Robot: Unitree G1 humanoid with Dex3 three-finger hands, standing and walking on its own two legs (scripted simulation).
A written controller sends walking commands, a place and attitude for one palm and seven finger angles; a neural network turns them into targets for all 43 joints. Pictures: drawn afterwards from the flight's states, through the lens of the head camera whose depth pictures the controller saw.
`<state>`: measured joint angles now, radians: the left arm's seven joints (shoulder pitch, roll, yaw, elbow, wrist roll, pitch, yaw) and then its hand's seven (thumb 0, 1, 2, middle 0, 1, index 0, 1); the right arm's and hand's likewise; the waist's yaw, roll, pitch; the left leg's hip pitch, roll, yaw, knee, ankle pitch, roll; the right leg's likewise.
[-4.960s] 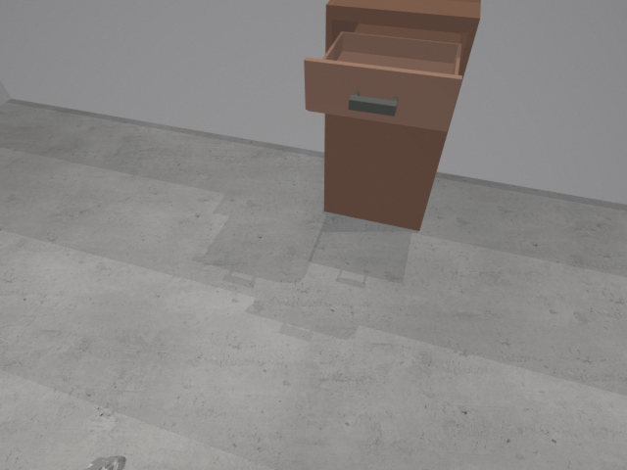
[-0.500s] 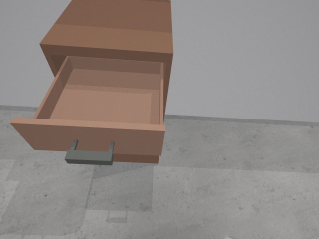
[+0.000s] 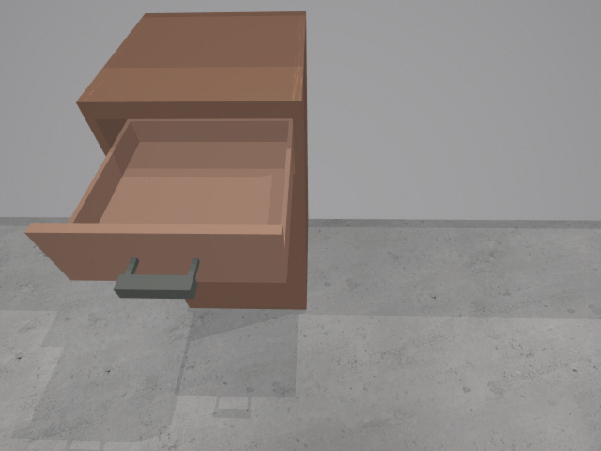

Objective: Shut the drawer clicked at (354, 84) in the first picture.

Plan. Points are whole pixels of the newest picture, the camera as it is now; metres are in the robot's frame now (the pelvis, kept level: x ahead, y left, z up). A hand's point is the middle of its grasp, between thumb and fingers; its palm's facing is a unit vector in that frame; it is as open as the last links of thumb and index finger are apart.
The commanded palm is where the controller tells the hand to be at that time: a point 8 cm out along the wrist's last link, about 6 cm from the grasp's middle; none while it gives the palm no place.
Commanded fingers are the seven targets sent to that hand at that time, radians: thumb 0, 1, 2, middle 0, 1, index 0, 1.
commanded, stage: come to a stop and stand still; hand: left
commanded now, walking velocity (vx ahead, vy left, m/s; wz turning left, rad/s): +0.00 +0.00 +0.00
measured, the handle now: (160, 275) +0.36 +0.26 -0.02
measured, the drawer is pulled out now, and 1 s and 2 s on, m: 0.29 0.29 0.29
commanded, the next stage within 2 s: look again from close up in 1.26 s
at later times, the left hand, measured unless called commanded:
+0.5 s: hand out of the picture +0.07 +0.27 -0.18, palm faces -0.01 -0.96 -0.28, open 7.4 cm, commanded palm none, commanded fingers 0.00 0.90 0.90 -0.20 -0.30 -0.20 -0.30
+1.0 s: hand out of the picture -0.02 +0.21 -0.18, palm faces -0.06 -0.97 -0.22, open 7.4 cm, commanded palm none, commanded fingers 0.00 0.90 0.90 -0.20 -0.30 -0.20 -0.30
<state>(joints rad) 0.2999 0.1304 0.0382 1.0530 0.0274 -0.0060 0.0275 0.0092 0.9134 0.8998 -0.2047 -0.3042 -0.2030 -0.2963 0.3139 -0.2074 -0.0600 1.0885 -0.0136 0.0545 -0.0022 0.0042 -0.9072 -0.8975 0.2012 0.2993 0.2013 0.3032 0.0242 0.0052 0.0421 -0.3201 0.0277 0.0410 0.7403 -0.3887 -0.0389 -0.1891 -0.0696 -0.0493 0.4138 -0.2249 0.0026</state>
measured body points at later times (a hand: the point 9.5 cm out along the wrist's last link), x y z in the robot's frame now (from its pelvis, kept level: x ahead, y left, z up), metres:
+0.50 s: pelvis -0.01 +0.06 -0.02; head -0.01 +0.06 +0.43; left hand +0.07 +0.32 -0.16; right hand +0.09 -0.16 -0.16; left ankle -0.01 +0.15 -0.75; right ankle +0.00 -0.12 -0.75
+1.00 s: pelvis -0.04 +0.03 -0.01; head -0.02 +0.02 +0.44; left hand -0.02 +0.26 -0.16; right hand -0.06 -0.20 -0.18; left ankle -0.01 +0.15 -0.75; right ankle +0.00 -0.12 -0.75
